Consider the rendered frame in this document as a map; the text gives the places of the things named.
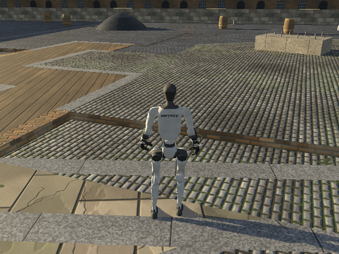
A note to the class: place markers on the right robot forearm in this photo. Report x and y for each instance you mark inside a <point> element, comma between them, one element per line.
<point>194,139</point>

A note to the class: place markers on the robot torso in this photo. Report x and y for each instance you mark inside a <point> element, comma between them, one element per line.
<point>169,127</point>

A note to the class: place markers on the right robot hand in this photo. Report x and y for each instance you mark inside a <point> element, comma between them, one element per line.
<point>192,148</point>

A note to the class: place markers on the right robot shin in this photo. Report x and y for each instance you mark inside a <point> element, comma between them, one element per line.
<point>180,192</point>

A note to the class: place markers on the left robot forearm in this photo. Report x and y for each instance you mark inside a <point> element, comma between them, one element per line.
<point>144,137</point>

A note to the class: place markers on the left robot hand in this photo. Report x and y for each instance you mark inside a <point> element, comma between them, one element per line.
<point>145,148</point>

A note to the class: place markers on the robot right upper arm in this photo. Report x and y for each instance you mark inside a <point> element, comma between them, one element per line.
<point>189,120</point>

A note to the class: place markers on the robot left upper arm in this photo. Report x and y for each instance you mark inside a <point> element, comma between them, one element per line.
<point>150,119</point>

